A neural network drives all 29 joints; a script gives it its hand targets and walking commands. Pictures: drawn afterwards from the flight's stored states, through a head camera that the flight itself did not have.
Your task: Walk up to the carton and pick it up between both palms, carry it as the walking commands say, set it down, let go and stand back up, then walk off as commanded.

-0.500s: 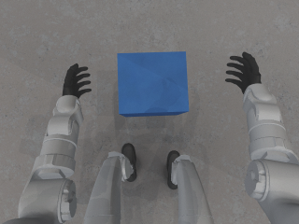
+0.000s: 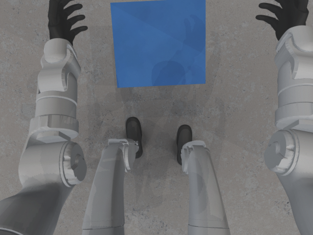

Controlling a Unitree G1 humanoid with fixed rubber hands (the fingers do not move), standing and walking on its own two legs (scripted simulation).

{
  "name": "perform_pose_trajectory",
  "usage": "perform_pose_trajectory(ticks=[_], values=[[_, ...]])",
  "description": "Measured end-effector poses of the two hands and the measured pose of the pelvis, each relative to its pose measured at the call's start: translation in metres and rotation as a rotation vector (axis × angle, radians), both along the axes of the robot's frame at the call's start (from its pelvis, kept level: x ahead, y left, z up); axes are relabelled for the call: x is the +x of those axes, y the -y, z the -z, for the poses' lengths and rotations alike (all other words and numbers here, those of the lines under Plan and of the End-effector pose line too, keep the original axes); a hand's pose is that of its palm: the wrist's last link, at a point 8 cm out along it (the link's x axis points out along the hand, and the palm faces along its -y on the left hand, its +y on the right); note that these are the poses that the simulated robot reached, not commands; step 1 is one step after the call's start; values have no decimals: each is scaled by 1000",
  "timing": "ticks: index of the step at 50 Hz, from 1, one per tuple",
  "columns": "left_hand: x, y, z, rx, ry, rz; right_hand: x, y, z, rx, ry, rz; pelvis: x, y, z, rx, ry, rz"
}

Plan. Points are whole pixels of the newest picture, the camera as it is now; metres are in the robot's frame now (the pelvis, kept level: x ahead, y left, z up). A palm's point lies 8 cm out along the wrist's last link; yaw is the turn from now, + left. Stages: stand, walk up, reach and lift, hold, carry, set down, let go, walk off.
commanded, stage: reach and lift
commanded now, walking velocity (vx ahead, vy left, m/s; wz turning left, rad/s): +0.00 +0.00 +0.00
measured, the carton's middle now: (158, 51) +0.52 -0.01 -0.52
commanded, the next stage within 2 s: none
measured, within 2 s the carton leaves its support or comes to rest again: neither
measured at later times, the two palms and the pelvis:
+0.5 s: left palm (89, 51) +0.49 +0.19 -0.30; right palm (249, 40) +0.52 -0.24 -0.28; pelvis -0.07 -0.01 -0.16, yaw +2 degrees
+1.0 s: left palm (98, 56) +0.49 +0.20 -0.43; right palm (225, 50) +0.52 -0.23 -0.42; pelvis -0.06 -0.01 -0.26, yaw +3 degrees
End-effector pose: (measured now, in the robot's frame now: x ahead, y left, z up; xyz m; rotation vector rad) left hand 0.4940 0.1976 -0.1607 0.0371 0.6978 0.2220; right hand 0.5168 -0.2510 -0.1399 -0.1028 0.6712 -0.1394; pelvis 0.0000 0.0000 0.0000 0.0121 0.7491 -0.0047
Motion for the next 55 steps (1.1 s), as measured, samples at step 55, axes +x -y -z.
perform_pose_trajectory(ticks=[55], values=[[-3,-4,290,-27,-74,-56,-5,-19,311,9,-63,-20,-54,12,268,44,173,-30]])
